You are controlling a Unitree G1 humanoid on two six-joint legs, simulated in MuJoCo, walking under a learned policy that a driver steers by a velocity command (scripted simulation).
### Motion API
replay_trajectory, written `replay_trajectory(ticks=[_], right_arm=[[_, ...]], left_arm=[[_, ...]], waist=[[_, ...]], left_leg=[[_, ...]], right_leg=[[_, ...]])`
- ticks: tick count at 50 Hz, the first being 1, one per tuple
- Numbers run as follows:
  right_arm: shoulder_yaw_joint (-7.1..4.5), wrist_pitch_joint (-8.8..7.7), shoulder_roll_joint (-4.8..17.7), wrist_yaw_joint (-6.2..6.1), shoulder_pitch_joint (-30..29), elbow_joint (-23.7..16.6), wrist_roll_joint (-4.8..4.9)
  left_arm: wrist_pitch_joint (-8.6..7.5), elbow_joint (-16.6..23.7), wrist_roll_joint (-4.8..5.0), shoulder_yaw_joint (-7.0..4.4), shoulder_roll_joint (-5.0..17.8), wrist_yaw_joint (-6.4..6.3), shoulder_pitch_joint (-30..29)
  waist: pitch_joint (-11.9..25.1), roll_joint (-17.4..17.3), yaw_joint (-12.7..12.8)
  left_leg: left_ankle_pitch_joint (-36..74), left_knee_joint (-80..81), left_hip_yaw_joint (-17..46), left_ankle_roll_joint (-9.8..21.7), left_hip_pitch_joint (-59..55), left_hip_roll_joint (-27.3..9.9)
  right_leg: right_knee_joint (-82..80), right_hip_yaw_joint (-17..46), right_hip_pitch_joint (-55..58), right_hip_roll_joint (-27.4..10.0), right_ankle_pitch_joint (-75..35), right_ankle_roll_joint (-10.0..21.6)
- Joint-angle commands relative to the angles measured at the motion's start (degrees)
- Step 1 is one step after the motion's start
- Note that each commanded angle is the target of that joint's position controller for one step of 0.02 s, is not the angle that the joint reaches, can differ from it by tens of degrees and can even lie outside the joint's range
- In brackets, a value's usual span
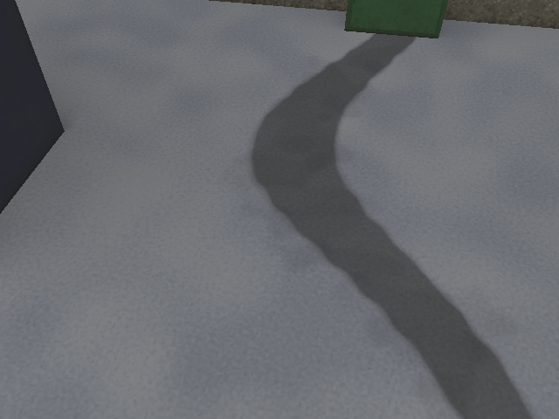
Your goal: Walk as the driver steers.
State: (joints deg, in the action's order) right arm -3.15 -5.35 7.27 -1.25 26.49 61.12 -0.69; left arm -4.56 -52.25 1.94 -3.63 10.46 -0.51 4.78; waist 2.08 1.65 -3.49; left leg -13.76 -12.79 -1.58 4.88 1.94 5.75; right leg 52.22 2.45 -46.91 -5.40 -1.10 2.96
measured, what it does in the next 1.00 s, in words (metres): walks ahead, turning right: right foot, then left foot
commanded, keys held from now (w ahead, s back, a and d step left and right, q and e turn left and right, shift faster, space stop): w+e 0.70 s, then w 0.16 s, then w+q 0.14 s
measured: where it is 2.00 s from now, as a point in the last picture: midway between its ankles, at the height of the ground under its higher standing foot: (355, 235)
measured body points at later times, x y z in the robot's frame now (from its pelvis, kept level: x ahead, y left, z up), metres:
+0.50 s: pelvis +0.28 -0.07 +0.00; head +0.31 -0.09 +0.45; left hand +0.40 +0.17 -0.13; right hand +0.42 -0.37 -0.08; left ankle +0.46 +0.09 -0.67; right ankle +0.26 -0.13 -0.74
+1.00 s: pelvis +0.53 -0.13 +0.00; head +0.55 -0.14 +0.45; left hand +0.83 -0.03 -0.08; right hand +0.41 -0.38 -0.12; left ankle +0.55 +0.00 -0.74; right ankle +0.56 -0.32 -0.70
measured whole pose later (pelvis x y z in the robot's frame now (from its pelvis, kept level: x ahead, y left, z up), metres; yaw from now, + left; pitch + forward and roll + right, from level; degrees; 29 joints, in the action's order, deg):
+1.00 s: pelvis +0.53 -0.13 +0.00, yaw -28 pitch +4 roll +1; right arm -4.4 -4.1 14.1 0.2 21.5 47.4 1.1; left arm -4.0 -37.3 0.5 -3.5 14.3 0.5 4.8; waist 0.9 1.9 -5.2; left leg -14.1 -20.7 0.6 0.6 10.3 1.0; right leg 43.1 3.1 -36.5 -4.1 9.6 -0.1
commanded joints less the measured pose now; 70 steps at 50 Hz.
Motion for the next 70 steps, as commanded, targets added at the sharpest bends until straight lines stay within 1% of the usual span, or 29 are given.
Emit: replay_trajectory(ticks=[1, 4, 7, 10, 11, 12, 13, 14, 16, 17, 20, 25, 30, 33, 34, 35, 36, 38, 41, 48, 52, 54, 55, 56, 57, 58, 61, 65, 70], right_arm=[[-1.26, -1.33, 9.23, -1.07, -1.69, -3.83, 0.25], [-1.44, -0.81, 9.20, -1.43, 0.18, -2.88, 0.45], [-2.22, 0.03, 11.51, -1.86, -1.60, -3.85, 0.67], [-2.99, 1.27, 14.56, -2.36, -6.56, -6.21, 0.87], [-2.85, 0.54, 14.57, -2.05, -9.26, -8.17, 0.53], [-0.26, -1.22, 6.22, -0.20, -5.05, -10.67, -1.23], [-0.38, -3.82, 8.31, 1.36, -6.38, -11.27, 0.70], [-1.31, -4.93, 11.48, 1.70, -11.60, -13.49, 2.78], [-1.84, -4.83, 12.58, 0.54, -16.81, -15.41, 1.28], [-2.35, -3.85, 12.84, 0.07, -16.38, -16.34, 0.48], [-2.24, -1.65, 10.81, -0.72, -16.66, -19.03, -0.15], [-0.96, -1.27, 8.33, -0.79, -27.73, -23.16, -0.33], [-1.43, -2.18, 11.05, 0.68, -32.82, -26.06, 1.22], [-2.85, -3.51, 13.54, 1.20, -25.01, -24.80, 1.23], [-3.82, -3.71, 16.20, 0.86, -16.84, -23.80, 0.22], [-5.09, -3.12, 20.73, 0.23, -8.39, -22.86, -1.19], [-5.11, -2.51, 19.72, 0.50, -5.84, -21.65, 0.11], [-3.16, -1.28, 12.78, 0.09, -10.10, -22.97, 0.59], [-1.91, -0.86, 10.77, 1.07, -14.24, -22.04, -0.15], [-3.32, 0.07, 16.18, 1.31, -11.76, -19.17, 2.09], [-3.50, 0.91, 17.42, 1.40, -8.04, -18.13, 2.90], [-2.96, 1.17, 15.88, 1.21, -7.46, -18.07, 2.72], [-2.19, 0.86, 13.45, 1.20, -8.56, -18.80, 2.24], [-0.66, 0.32, 8.55, 1.08, -8.51, -20.61, 0.26], [-0.77, -0.70, 9.59, 0.93, -3.16, -21.80, 2.56], [-2.06, -0.47, 14.23, 0.59, -4.79, -20.67, 3.04], [-2.43, 1.24, 13.45, 0.51, -10.86, -21.61, 1.95], [-2.17, 2.95, 10.95, 0.96, -11.91, -22.36, 1.93], [-1.18, 3.23, 9.33, 2.41, -19.57, -24.65, 1.70]], left_arm=[[-0.17, 5.56, 0.51, -0.60, 3.34, 0.07, -8.68], [0.34, 7.11, 0.50, -0.11, 2.22, 1.37, -13.01], [0.24, 8.24, -0.08, -0.48, 3.61, 2.52, -13.15], [0.40, 5.46, -0.52, -2.86, 9.07, 2.86, 0.91], [0.69, 3.28, -1.26, -4.35, 12.88, 2.19, 11.51], [0.66, 3.05, -1.14, -4.97, 16.98, 1.68, 15.95], [0.88, 2.76, -1.47, -3.94, 14.86, 1.26, 17.44], [0.83, 3.71, -1.78, -3.47, 12.14, 0.79, 13.97], [0.25, 6.45, -1.52, -2.25, 8.72, 1.19, 4.79], [0.00, 7.13, -1.65, -1.78, 7.97, 1.23, 3.27], [-0.10, 8.15, -1.41, -1.99, 9.82, 0.66, 4.05], [0.59, 9.07, -0.39, -3.11, 12.08, -0.58, 9.50], [1.67, 9.69, -0.17, -3.10, 10.86, -0.57, 14.24], [1.80, 11.61, -0.59, -2.95, 9.94, -0.86, 12.89], [1.21, 13.25, -0.99, -2.10, 7.28, -0.54, 10.71], [0.59, 14.68, -0.18, -1.42, 4.78, -0.55, 15.29], [0.19, 15.12, 0.31, -1.26, 7.82, -0.41, 17.64], [0.75, 14.68, -0.32, -2.27, 11.61, -0.15, 11.28], [1.03, 16.36, -1.10, -1.96, 8.24, 0.11, 8.24], [-0.25, 18.41, -1.70, 0.21, 4.71, 1.09, -0.47], [-0.97, 19.85, -0.72, -0.76, 7.60, 1.73, -3.13], [-1.15, 18.49, -1.08, -2.00, 9.30, 1.38, 2.34], [-1.31, 17.75, -1.77, -3.11, 11.85, 0.76, 9.29], [-0.98, 16.76, -2.77, -4.26, 16.96, 0.01, 19.39], [-0.66, 15.38, -3.15, -4.51, 18.63, 0.44, 21.29], [-0.80, 15.68, -2.22, -3.55, 14.36, 0.62, 19.64], [-1.09, 15.49, -2.62, -1.46, 8.50, 1.00, 9.92], [-2.06, 13.15, -2.79, -1.98, 8.55, 0.55, 8.75], [-1.53, 10.49, -2.48, -2.99, 11.36, -0.57, 10.23]], waist=[[-5.21, -5.38, 0.81], [-6.82, -4.15, -0.21], [-4.45, -5.92, 1.33], [2.82, -8.95, 9.41], [8.54, -5.87, 13.99], [15.14, 9.71, 9.78], [21.48, 9.82, 10.67], [14.02, 7.50, 10.54], [4.45, -4.44, 5.49], [3.21, -5.01, 3.24], [0.80, -1.80, 1.17], [1.41, 1.68, 5.31], [1.62, 3.37, 7.79], [4.05, 5.64, 3.00], [9.70, 3.70, -1.07], [17.57, -9.35, -1.34], [19.31, -21.49, -0.94], [6.37, -8.40, -1.82], [-1.26, -6.18, 2.54], [-0.12, -7.24, 1.69], [0.24, -8.26, 1.54], [2.44, -7.55, 4.65], [6.12, -5.75, 8.38], [13.59, 6.51, 11.40], [17.10, 20.56, 9.11], [11.67, 11.66, 9.75], [0.64, 5.34, 5.68], [-1.41, 3.51, 3.15], [-3.13, 2.19, 4.84]], left_leg=[[21.69, 6.57, 2.00, 1.37, 5.40, -15.67], [26.42, 5.01, -0.83, 0.51, -1.84, -16.86], [50.61, -3.18, -3.54, -0.22, -8.33, -18.37], [68.34, -25.53, -5.45, -1.52, -8.67, -17.59], [53.88, -41.85, -5.23, -2.68, 5.96, -15.24], [-1.82, -66.16, -2.45, -6.54, 34.76, -3.03], [-16.05, -76.13, 8.75, -5.29, 42.32, -1.49], [-11.32, -75.03, 9.71, -4.17, 47.83, -5.16], [-4.55, -66.35, 7.07, -4.44, 42.71, -9.22], [-3.85, -63.42, 6.99, -4.98, 38.41, -10.72], [-2.95, -53.46, 5.47, -6.66, 35.78, -12.18], [14.46, -28.19, 3.87, -8.39, 28.88, -7.87], [12.05, -16.89, 5.99, -7.42, 27.58, -5.03], [9.59, -10.90, 5.66, -3.87, 14.83, -4.80], [10.35, -13.30, 10.93, -0.19, 1.28, -11.75], [6.85, -12.65, 29.74, 8.42, -19.15, -24.44], [-4.62, -7.76, 48.15, 13.71, -22.44, -31.61], [-10.01, -5.97, 35.07, 9.59, -10.22, -26.17], [2.61, -1.32, 22.46, 7.12, 7.20, -19.87], [14.06, -0.15, 10.99, 7.22, 14.13, -15.17], [7.93, -4.14, 14.94, 5.95, 11.87, -17.34], [7.64, -10.18, 14.87, 3.35, 14.15, -15.02], [7.87, -20.46, 12.21, 0.67, 19.17, -11.40], [-9.83, -41.58, 5.72, -2.91, 30.76, -6.31], [-21.09, -54.75, 6.87, -3.84, 45.21, -4.08], [-17.13, -61.63, 8.88, -4.15, 49.34, -7.38], [-4.50, -58.55, 7.84, -4.05, 46.03, -11.60], [1.68, -54.34, 8.29, -5.01, 43.22, -12.35], [12.81, -38.97, 5.61, -5.09, 41.38, -12.16]], right_leg=[[-8.25, -1.27, 3.88, 0.93, -7.70, 0.91], [-14.97, -3.16, 3.84, 2.17, -6.29, 1.66], [-17.59, -7.62, 9.11, 5.43, 1.62, 3.58], [-23.16, -9.85, 26.63, 9.86, 5.90, 6.96], [-22.07, -0.57, 45.89, 4.94, 1.71, 9.93], [-22.94, 28.19, 69.48, -10.21, 3.34, 21.02], [-32.18, 42.82, 73.34, -13.29, 8.21, 23.67], [-33.72, 35.13, 68.11, -10.90, 10.06, 20.04], [-36.53, 23.60, 47.72, -6.81, 1.47, 16.44], [-37.51, 20.26, 40.56, -4.96, -0.87, 15.79], [-38.94, 16.22, 30.29, -2.32, -3.32, 15.03], [-36.50, 11.60, 26.39, 2.92, -2.05, 11.12], [-30.05, 20.41, 35.27, 0.05, 6.31, 10.19], [-21.86, 22.56, 35.45, 2.07, 4.48, 7.73], [-10.34, 18.83, 29.06, 4.58, 4.79, 5.51], [7.28, 9.61, 11.68, 11.63, 18.32, 1.19], [18.39, 7.26, 0.72, 9.96, 35.65, -0.44], [26.09, 6.21, -3.67, 5.10, 26.48, -1.55], [18.41, 4.85, 3.06, 1.94, 21.11, -1.06], [-9.87, -1.90, 16.08, 2.54, 8.47, -3.36], [-20.43, -1.98, 22.99, 4.93, 7.51, -3.02], [-24.24, -2.76, 34.15, 5.74, 7.61, -1.41], [-24.47, 1.90, 44.57, 0.78, 7.63, 0.92], [-24.51, 15.62, 59.17, -12.85, 2.69, 4.55], [-31.84, 36.99, 64.65, -21.16, 14.80, 12.93], [-33.62, 34.56, 60.64, -18.96, 22.62, 12.50], [-38.00, 16.45, 43.63, -11.85, 15.01, 8.63], [-41.85, 5.10, 39.08, -10.65, 1.35, 7.91], [-42.41, -4.73, 40.40, -9.88, -2.01, 6.25]])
